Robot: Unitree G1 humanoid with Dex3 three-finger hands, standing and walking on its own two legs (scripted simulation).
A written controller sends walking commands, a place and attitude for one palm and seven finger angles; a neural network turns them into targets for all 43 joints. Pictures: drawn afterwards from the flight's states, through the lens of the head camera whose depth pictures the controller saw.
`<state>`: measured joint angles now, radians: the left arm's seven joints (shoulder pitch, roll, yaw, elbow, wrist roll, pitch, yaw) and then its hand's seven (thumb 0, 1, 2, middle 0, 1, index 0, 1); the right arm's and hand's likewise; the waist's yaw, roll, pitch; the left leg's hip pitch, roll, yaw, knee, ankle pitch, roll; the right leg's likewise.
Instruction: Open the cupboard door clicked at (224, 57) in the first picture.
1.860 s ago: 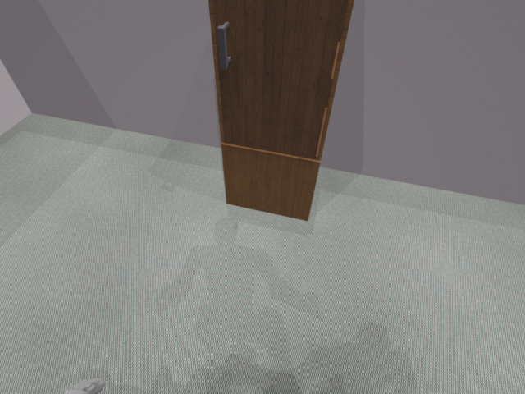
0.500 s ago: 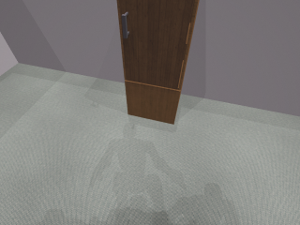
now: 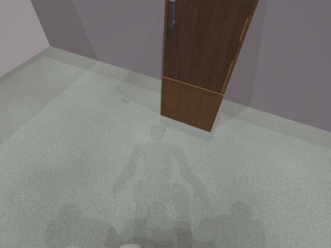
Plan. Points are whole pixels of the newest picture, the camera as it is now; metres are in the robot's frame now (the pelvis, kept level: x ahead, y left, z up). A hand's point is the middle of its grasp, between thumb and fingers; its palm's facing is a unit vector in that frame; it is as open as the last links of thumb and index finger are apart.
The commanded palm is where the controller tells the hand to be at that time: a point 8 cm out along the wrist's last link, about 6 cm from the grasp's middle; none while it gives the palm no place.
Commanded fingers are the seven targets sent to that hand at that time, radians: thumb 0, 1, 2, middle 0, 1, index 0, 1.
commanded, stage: walk to a spot facing it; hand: left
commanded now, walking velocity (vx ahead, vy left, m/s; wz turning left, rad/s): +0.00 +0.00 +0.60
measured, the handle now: (172, 13) +1.11 +0.02 +0.07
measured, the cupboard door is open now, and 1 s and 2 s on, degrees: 0 0 0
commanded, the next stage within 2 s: turn to face it in 0.98 s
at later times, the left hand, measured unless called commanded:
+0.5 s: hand out of the picture +0.07 +0.22 -0.14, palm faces +0.24 -0.94 -0.24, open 7.4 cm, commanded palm none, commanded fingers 0.00 0.90 0.90 -0.20 -0.30 -0.20 -0.30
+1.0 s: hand out of the picture +0.00 +0.10 -0.15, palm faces +0.63 -0.75 -0.19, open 7.4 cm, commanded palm none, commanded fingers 0.00 0.90 0.90 -0.20 -0.30 -0.20 -0.30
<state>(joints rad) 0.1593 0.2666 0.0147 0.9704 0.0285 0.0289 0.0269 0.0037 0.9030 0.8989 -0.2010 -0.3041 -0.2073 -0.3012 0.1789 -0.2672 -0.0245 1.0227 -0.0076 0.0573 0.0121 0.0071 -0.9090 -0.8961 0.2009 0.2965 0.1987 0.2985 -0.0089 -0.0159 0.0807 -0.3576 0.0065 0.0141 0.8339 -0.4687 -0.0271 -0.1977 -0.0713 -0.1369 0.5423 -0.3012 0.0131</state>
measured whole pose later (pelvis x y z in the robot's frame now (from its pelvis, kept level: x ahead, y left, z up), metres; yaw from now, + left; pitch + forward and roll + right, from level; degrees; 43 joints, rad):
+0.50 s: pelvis +0.04 +0.01 +0.01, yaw +15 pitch +1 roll +0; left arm 0.23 0.22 0.06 0.94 0.03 0.02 -0.02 0.01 0.91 0.90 -0.20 -0.30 -0.20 -0.30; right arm 0.37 -0.20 -0.05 1.01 -0.03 -0.01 0.01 0.01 -0.90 -0.90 0.20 0.30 0.20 0.30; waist -0.04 0.01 -0.02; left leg -0.23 -0.08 -0.14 0.43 -0.21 0.04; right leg -0.39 -0.03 -0.03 0.71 -0.36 0.05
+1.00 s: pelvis +0.18 +0.04 +0.00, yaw +34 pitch +1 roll +0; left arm 0.51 0.12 0.01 1.07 0.03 -0.06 0.02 0.01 0.91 0.90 -0.20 -0.30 -0.20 -0.30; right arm 0.07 -0.23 -0.05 0.94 -0.03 0.04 0.06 0.01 -0.91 -0.90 0.19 0.30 0.19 0.30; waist 0.07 0.00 0.09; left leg -0.59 0.06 0.12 0.83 -0.19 0.01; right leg 0.06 -0.06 -0.34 0.34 -0.40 0.02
